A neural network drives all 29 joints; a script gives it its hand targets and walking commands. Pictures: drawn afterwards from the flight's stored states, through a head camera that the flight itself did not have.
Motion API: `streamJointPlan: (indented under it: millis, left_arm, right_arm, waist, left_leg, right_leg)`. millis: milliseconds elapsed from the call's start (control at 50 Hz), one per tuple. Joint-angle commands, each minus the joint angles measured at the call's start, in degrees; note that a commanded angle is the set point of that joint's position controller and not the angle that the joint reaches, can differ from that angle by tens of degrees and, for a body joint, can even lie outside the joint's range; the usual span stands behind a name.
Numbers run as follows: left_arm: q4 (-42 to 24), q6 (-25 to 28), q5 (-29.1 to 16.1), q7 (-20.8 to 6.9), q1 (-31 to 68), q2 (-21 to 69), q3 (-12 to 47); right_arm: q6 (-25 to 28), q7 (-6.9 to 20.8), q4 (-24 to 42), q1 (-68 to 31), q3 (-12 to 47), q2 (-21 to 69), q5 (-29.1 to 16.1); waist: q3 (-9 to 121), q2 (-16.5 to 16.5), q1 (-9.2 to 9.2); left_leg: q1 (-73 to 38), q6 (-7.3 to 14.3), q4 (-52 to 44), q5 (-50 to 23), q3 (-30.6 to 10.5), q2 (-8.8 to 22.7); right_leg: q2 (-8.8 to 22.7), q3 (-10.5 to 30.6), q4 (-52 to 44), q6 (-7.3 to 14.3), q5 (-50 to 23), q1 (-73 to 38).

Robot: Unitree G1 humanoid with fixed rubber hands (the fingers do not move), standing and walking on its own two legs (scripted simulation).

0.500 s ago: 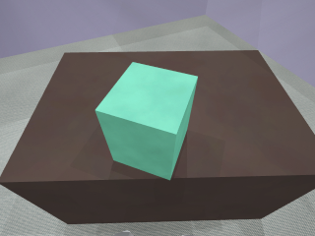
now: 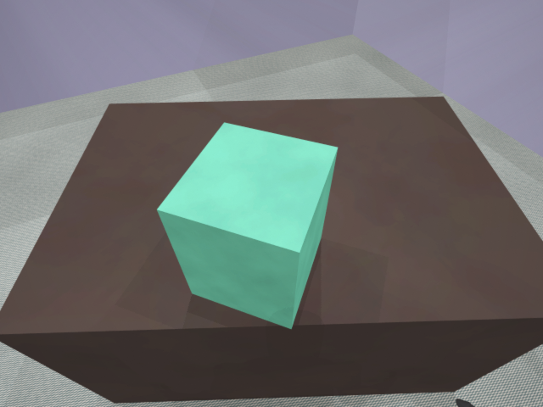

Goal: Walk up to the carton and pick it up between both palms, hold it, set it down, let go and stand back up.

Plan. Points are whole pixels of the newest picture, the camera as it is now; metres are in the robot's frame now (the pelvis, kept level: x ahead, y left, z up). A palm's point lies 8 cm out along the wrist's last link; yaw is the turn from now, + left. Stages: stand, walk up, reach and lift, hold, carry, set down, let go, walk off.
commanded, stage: walk up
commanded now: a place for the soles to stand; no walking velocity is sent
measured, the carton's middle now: (258, 227) +0.42 +0.03 +0.01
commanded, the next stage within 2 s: reach and lift in 1.06 s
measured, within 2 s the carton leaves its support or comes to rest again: neither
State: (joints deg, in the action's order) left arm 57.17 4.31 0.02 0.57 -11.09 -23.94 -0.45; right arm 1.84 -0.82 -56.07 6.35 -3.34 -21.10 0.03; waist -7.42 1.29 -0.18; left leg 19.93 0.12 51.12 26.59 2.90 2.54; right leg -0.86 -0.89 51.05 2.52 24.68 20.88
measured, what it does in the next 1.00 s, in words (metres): stands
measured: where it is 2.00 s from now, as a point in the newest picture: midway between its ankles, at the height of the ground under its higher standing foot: outside the picture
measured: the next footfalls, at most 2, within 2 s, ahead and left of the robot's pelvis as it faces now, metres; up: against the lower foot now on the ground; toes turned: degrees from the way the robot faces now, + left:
none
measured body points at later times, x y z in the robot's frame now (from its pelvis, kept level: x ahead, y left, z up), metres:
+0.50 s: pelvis -0.01 +0.01 +0.00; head +0.00 +0.00 +0.45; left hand +0.05 +0.34 -0.10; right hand +0.10 -0.30 -0.12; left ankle +0.02 +0.13 -0.69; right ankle +0.02 -0.10 -0.69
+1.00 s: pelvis -0.01 +0.02 +0.00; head +0.00 +0.02 +0.45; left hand +0.05 +0.35 -0.11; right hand +0.10 -0.29 -0.12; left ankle +0.02 +0.13 -0.69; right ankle +0.03 -0.10 -0.69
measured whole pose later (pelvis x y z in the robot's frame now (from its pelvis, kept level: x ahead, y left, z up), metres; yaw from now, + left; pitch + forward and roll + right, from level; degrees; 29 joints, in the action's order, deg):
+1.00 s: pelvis -0.01 +0.02 +0.00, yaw +1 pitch -5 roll -1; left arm 59.3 4.6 0.0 0.6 -11.0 -23.8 -0.5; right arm 2.0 -0.4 -58.6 6.4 -3.2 -21.1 0.0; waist -7.2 1.4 -0.2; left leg 20.4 1.1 49.8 24.0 3.0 1.8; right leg 0.4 -1.0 49.8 1.7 26.4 20.4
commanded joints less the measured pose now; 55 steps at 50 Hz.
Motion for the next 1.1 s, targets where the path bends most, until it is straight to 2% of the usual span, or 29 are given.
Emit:
streamJointPlan:
  millis: [0, 20, 120, 200, 240, 260, 300, 340, 360, 380, 400, 420, 460, 520, 560, 580, 600, 640, 700, 740, 780, 820, 860, 900, 940, 1000, 1040, 1060, 1080]
  left_arm:
    - [-0.42, 3.13, 1.12, 1.26, -8.98, -18.71, -5.97]
    - [-0.97, 2.96, 1.34, 1.42, -6.66, -19.31, -6.1]
    - [-2.27, 2.68, 1.67, 1.63, -1.52, -17.2, -5.27]
    - [-4.21, 2.17, 0.76, 1.14, 4.69, -13.52, -4.12]
    - [-4.85, 1.58, 0.29, 0.88, 6.85, -9.66, -3.25]
    - [-4.13, 1.05, 0.49, 0.94, 5.52, -10.22, -3.52]
    - [-3.33, 1.18, 0.76, 0.67, 3.15, -11.32, -3.79]
    - [-1.18, 1.7, 1.38, 0.26, -2.56, -11.46, -4.15]
    - [-0.5, 2.22, 1.87, 0.33, -5.22, -12.08, -4.38]
    - [-0.2, 2.7, 2.24, 0.54, -5.96, -14.57, -5.03]
    - [0.4, 2.82, 2.05, 0.77, -7.56, -18.12, -6.04]
    - [-0.29, 2.92, 2.2, 1.0, -5.48, -20.16, -6.46]
    - [-0.77, 2.75, 2.17, 1.24, -1.46, -19.19, -6.11]
    - [-1.94, 2.12, 1.75, 0.91, 2.41, -15.96, -4.79]
    - [-3.5, 1.71, 1.03, 0.6, 6.66, -11.61, -3.39]
    - [-3.7, 1.39, 0.7, 0.59, 6.91, -9.21, -3.0]
    - [-3.28, 0.97, 0.79, 0.83, 6.29, -9.84, -3.26]
    - [-2.62, 0.99, 0.72, 0.7, 4.22, -11.6, -3.59]
    - [-0.23, 1.94, 1.3, 0.22, -2.48, -11.12, -3.83]
    - [0.53, 2.7, 1.91, 0.69, -5.52, -15.1, -4.98]
    - [-0.23, 2.67, 1.87, 0.93, -3.27, -19.04, -5.84]
    - [-0.63, 2.29, 1.85, 1.1, -0.03, -18.3, -5.48]
    - [-1.7, 1.74, 1.72, 0.88, 3.28, -15.92, -4.57]
    - [-3.29, 1.22, 1.0, 0.46, 7.44, -10.67, -3.03]
    - [-2.66, 0.69, 1.01, 0.83, 6.29, -11.08, -3.45]
    - [-1.75, 1.22, 0.84, 0.5, 2.89, -11.38, -3.6]
    - [-0.03, 2.12, 1.14, 0.5, -2.26, -11.23, -3.64]
    - [-17.41, -10.34, 2.75, 1.46, 17.84, -11.77, -7.33]
    - [-20.85, -16.37, 2.33, 2.79, 27.63, -9.39, -5.73]
  right_arm:
    - [-0.41, 0.28, 7.6, -6.34, -1.18, -10.68, 0.16]
    - [-0.6, 0.18, 7.21, -6.06, -1.65, -12.85, 0.57]
    - [0.36, 0.91, 5.7, -0.66, -2.86, -13.33, 0.88]
    - [1.72, 0.56, 3.65, 3.94, -3.25, -14.37, 0.78]
    - [2.19, 0.41, 2.81, 5.56, -3.85, -17.62, 1.0]
    - [2.04, 0.62, 3.02, 3.54, -3.83, -18.48, 0.95]
    - [1.56, 0.81, 3.56, 0.13, -3.57, -18.36, 1.43]
    - [0.73, 1.11, 4.05, -3.17, -3.09, -16.93, 1.3]
    - [0.45, 1.42, 4.64, -4.97, -2.44, -14.69, 1.2]
    - [0.17, 1.54, 5.55, -5.89, -1.93, -11.97, 0.88]
    - [-0.15, 1.28, 6.08, -6.04, -1.87, -11.12, 1.15]
    - [-0.3, 1.01, 6.51, -6.51, -2.26, -13.21, 1.44]
    - [0.14, 1.26, 5.15, -3.92, -2.72, -14.25, 1.4]
    - [1.14, 1.44, 2.52, 3.51, -3.15, -13.39, 0.98]
    - [2.01, 1.07, 1.73, 5.97, -3.6, -15.47, 1.16]
    - [2.41, 0.94, 1.6, 5.99, -3.93, -17.62, 1.32]
    - [2.37, 0.9, 1.49, 5.26, -4.05, -18.74, 1.25]
    - [1.97, 0.93, 2.23, 1.08, -3.65, -18.53, 1.45]
    - [0.94, 1.19, 2.96, -3.84, -2.65, -15.95, 1.15]
    - [0.51, 1.44, 4.59, -5.68, -1.63, -11.08, 0.62]
    - [0.06, 1.05, 4.87, -4.75, -1.99, -13.09, 0.88]
    - [0.55, 1.26, 3.84, -2.54, -2.41, -13.62, 1.01]
    - [1.27, 1.45, 1.72, 3.02, -3.01, -13.52, 0.96]
    - [2.06, 1.17, 0.85, 6.28, -3.61, -16.07, 1.44]
    - [2.31, 1.02, 1.07, 4.73, -4.13, -19.18, 1.46]
    - [1.76, 0.85, 1.77, 0.01, -3.26, -17.85, 1.42]
    - [1.23, 1.11, 2.79, -3.82, -2.53, -15.49, 0.84]
    - [10.73, 2.27, -5.49, -23.92, -9.42, -6.34, 8.71]
    - [11.85, 3.72, -8.13, -19.77, -10.48, -9.02, 9.77]
  waist:
    - [12.42, -6.61, -4.27]
    - [10.61, -5.15, -3.68]
    - [9.99, -5.23, -0.38]
    - [13.36, 0.73, 3.12]
    - [12.89, 6.73, 3.59]
    - [9.37, 8.07, 2.42]
    - [5.74, 9.18, 1.16]
    - [6.07, 8.15, -1.74]
    - [6.8, 3.37, -3.16]
    - [6.91, -4.01, -3.21]
    - [6.68, -7.86, -4.19]
    - [5.63, -5.86, -3.96]
    - [4.97, -3.05, -1.72]
    - [9.08, -2.93, 2.25]
    - [11.06, 4.09, 4.21]
    - [11.26, 8.25, 3.97]
    - [9.03, 8.83, 3.15]
    - [6.02, 9.14, 1.8]
    - [6.61, 6.55, -2.0]
    - [8.95, -3.99, -2.97]
    - [7.2, -6.28, -2.63]
    - [5.58, -4.06, -0.74]
    - [7.19, -2.42, 2.39]
    - [8.82, 5.38, 4.62]
    - [7.27, 8.93, 3.42]
    - [5.67, 8.57, 1.02]
    - [8.28, 5.04, -1.88]
    - [2.3, -1.03, 2.81]
    - [0.97, 1.62, 4.49]
  left_leg:
    - [17.42, 1.74, 6.9, 10.13, -5.84, -1.49]
    - [17.79, 2.02, 8.21, 12.98, -6.64, -0.57]
    - [9.96, 2.66, -1.29, 7.28, -5.77, 0.44]
    - [-8.98, 4.55, -14.06, -19.63, -10.36, 3.89]
    - [-12.78, 11.48, -22.91, -18.71, -23.72, 12.57]
    - [-8.52, 14.91, -25.35, -12.07, -26.77, 16.45]
    - [-3.23, 15.42, -26.65, -5.9, -26.7, 17.12]
    - [3.59, 11.11, -23.04, -1.09, -20.45, 13.38]
    - [8.25, 7.07, -16.18, -2.39, -14.34, 8.63]
    - [13.42, 2.82, -4.67, -2.02, -6.63, 1.06]
    - [18.85, 1.5, 2.14, 6.55, -3.97, -1.71]
    - [19.62, 1.88, 5.2, 10.9, -7.15, -0.55]
    - [15.36, 2.39, 3.57, 9.95, -6.66, 0.89]
    - [0.74, 3.25, -9.62, -0.77, -5.74, 0.67]
    - [-12.24, 6.32, -20.98, -11.07, -16.43, 5.92]
    - [-14.55, 10.38, -25.64, -13.5, -25.8, 12.32]
    - [-13.27, 13.57, -27.22, -12.22, -29.9, 16.5]
    - [-7.82, 14.97, -27.25, -9.48, -28.5, 17.41]
    - [2.52, 8.51, -20.91, -8.96, -16.95, 11.24]
    - [10.81, 1.79, -3.13, -7.85, -4.72, 0.32]
    - [14.74, 1.96, 3.21, 10.99, -5.39, -0.74]
    - [10.74, 2.8, -0.06, 10.21, -5.29, 0.13]
    - [-0.51, 3.58, -10.99, 1.2, -6.06, 0.45]
    - [-12.52, 7.64, -25.38, -2.61, -20.77, 7.73]
    - [-12.67, 14.37, -29.3, -6.8, -32.57, 17.67]
    - [-6.77, 13.29, -25.71, -12.99, -25.1, 15.82]
    - [0.3, 7.64, -18.02, -18.92, -14.66, 10.34]
    - [15.06, -2.75, -8.46, -2.73, 0.94, 0.63]
    - [12.38, -1.15, -9.58, 3.55, -1.04, 2.54]
  right_leg:
    - [21.83, 36.52, -27.28, 11.78, -19.64, -18.55]
    - [23.0, 37.77, -27.99, 13.98, -15.21, -17.25]
    - [19.47, 29.57, -23.96, 11.29, -20.26, -11.5]
    - [11.49, 15.67, -12.68, 5.24, -22.64, 0.73]
    - [1.91, 3.0, 0.54, -0.22, -14.53, 7.49]
    - [1.33, 0.3, 1.47, -0.25, -0.18, 7.73]
    - [2.0, 0.8, -0.53, 0.85, 9.61, 6.73]
    - [3.39, 2.29, -10.58, 1.94, 2.77, -2.63]
    - [6.27, 8.92, -19.25, 3.15, 1.49, -7.62]
    - [12.12, 23.33, -27.38, 5.49, 4.13, -10.77]
    - [19.45, 35.49, -32.9, 8.85, 8.71, -13.15]
    - [22.76, 39.93, -34.11, 12.19, 10.52, -11.2]
    - [21.63, 36.01, -30.96, 12.81, 5.12, -8.65]
    - [16.64, 24.11, -22.4, 8.99, -7.92, -2.91]
    - [8.24, 11.16, -10.55, 2.54, -14.88, 7.7]
    - [2.27, 3.01, -1.07, -0.64, -11.2, 10.6]
    - [1.82, 1.17, 0.17, -0.74, 0.96, 12.12]
    - [2.61, 1.65, -0.42, 0.36, 10.51, 10.15]
    - [4.46, 3.3, -15.07, 1.67, -5.13, -4.59]
    - [13.89, 24.42, -26.63, 6.22, -4.36, -11.96]
    - [22.4, 35.97, -30.57, 13.83, 1.11, -10.86]
    - [20.63, 31.79, -28.55, 13.39, 0.38, -5.94]
    - [16.08, 22.8, -23.0, 8.97, -2.59, 0.83]
    - [6.04, 7.74, -8.71, 1.4, -8.99, 11.52]
    - [2.07, 1.6, 0.8, -0.48, 7.57, 14.27]
    - [3.55, 1.37, -4.53, 0.56, 6.92, 7.83]
    - [5.33, 3.59, -15.8, 1.41, -13.39, -5.78]
    - [2.17, -1.13, -7.57, 1.18, 3.46, 11.37]
    - [1.28, -2.66, -5.67, 1.93, 6.75, 13.79]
